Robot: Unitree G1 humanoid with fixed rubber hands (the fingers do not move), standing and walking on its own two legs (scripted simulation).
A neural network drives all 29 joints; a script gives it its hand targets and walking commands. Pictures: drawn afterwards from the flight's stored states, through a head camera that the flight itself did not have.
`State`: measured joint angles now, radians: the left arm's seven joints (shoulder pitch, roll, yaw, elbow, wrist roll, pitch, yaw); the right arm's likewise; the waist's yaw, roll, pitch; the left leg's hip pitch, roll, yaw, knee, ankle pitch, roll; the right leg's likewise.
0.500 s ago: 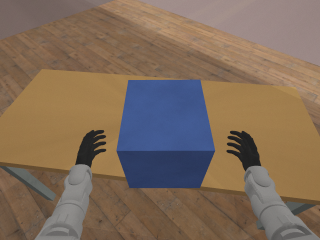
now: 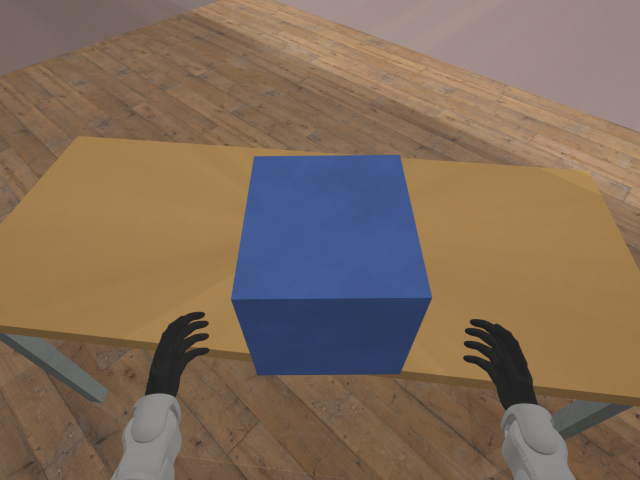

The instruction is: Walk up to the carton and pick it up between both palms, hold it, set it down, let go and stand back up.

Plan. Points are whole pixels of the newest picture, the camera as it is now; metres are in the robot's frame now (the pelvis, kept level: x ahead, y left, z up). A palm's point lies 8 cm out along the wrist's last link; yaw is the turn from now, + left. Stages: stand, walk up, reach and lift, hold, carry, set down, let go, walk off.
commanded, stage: set down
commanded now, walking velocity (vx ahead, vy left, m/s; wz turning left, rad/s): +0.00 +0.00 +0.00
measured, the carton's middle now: (327, 266) +0.44 +0.02 -0.05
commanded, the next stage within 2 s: let go in 1.12 s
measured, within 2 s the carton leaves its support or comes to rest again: neither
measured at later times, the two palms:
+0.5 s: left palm (165, 412) +0.21 +0.23 -0.05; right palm (517, 424) +0.21 -0.22 -0.05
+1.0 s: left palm (166, 438) +0.18 +0.23 -0.06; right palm (523, 446) +0.18 -0.22 -0.06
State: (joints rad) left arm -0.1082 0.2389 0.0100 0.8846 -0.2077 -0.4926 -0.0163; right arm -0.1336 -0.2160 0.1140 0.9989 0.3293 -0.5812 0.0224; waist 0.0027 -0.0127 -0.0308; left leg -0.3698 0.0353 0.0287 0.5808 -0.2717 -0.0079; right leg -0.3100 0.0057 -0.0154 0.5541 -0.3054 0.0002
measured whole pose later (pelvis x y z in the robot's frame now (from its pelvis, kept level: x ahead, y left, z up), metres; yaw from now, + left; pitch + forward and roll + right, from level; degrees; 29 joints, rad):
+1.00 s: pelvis +0.02 +0.00 +0.02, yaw -1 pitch -4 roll +0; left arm 0.20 0.20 0.04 0.56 0.00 -0.01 -0.02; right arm 0.14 -0.18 0.03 0.80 0.07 -0.30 0.00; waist 0.02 -0.02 0.07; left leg -0.06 0.03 0.05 0.35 -0.21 -0.01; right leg 0.00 0.01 0.01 0.31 -0.23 0.00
